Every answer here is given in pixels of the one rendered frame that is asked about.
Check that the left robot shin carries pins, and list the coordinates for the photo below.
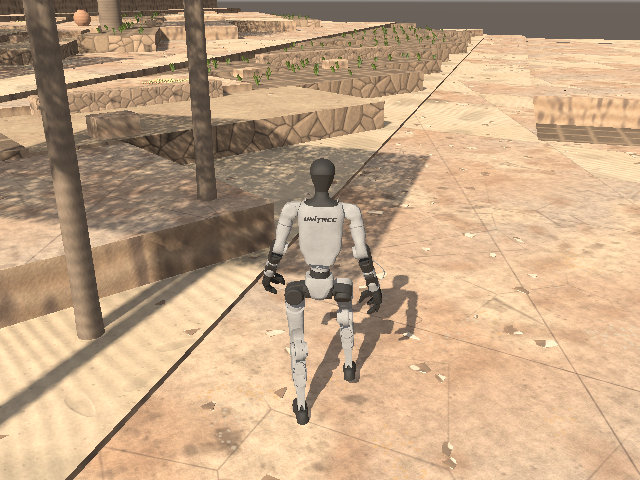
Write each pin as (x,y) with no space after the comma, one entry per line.
(299,375)

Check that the left robot hand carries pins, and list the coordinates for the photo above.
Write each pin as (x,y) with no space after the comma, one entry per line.
(277,279)

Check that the right robot hand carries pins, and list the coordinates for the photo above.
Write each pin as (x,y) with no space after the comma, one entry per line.
(376,299)

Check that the right robot upper arm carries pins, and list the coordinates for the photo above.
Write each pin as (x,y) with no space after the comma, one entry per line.
(352,212)

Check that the right robot forearm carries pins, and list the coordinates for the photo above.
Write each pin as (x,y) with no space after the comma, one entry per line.
(368,271)

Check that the robot shin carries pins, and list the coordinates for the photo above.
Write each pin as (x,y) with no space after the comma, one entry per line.
(347,339)
(299,375)

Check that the left robot forearm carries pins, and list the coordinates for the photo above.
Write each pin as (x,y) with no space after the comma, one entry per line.
(272,262)

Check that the left robot upper arm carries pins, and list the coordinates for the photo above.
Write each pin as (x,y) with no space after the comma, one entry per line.
(289,211)

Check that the right robot shin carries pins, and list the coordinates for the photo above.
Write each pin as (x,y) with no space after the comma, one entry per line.
(347,339)

